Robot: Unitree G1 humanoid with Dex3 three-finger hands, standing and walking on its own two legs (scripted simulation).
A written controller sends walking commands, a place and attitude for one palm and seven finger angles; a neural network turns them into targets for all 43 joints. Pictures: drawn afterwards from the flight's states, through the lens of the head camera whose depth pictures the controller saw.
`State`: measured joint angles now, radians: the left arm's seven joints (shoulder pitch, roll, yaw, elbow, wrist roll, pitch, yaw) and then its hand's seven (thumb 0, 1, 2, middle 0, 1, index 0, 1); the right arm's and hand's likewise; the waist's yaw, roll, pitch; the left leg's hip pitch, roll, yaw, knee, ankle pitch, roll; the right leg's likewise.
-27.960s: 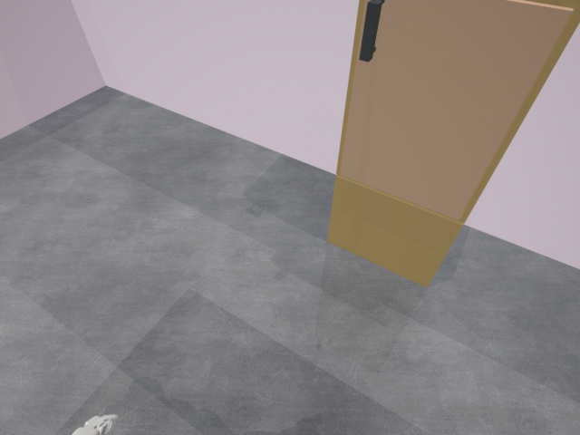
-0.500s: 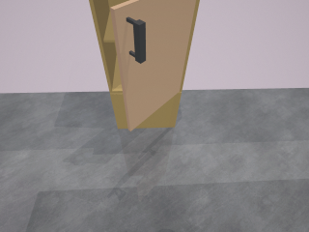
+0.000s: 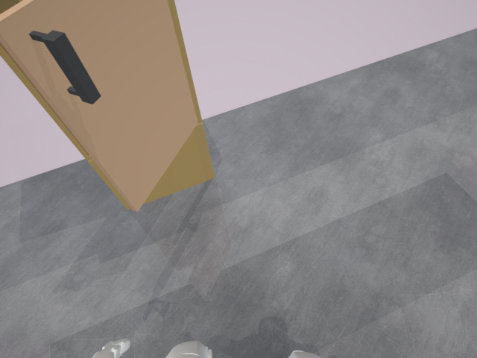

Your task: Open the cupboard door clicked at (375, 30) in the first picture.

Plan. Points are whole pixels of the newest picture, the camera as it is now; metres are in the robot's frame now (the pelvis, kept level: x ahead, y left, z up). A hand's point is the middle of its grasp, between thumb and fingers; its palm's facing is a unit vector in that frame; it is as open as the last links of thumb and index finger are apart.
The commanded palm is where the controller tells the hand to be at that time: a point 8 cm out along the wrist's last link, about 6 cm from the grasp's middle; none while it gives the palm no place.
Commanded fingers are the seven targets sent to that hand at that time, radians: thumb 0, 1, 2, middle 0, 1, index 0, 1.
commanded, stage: walk to a spot facing it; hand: left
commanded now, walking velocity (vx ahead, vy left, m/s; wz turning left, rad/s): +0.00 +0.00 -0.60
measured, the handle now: (65, 68) +0.55 +0.34 +0.17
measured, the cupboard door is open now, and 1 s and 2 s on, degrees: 44 44 44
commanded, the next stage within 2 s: none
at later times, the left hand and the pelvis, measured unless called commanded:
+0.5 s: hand (139, 339) +0.16 +0.22 -0.17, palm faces -0.23 -0.96 -0.19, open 7.4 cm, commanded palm none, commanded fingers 0.00 0.90 0.90 -0.20 -0.30 -0.20 -0.30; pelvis +0.04 +0.04 +0.01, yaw -18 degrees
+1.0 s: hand (211, 291) +0.25 +0.09 -0.14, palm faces -0.56 -0.79 -0.25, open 7.4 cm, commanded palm none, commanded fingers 0.00 0.90 0.90 -0.20 -0.30 -0.20 -0.30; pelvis +0.06 -0.02 +0.01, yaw -37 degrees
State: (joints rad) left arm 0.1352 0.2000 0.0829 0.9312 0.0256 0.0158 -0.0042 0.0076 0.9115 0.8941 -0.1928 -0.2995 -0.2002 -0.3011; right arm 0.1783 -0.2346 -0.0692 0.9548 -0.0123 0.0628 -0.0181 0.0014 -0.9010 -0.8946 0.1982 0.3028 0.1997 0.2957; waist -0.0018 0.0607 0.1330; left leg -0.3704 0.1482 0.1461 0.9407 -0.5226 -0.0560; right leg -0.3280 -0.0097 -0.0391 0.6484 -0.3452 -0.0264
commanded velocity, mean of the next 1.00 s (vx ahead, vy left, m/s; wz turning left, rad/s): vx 0.09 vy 0.00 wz -0.60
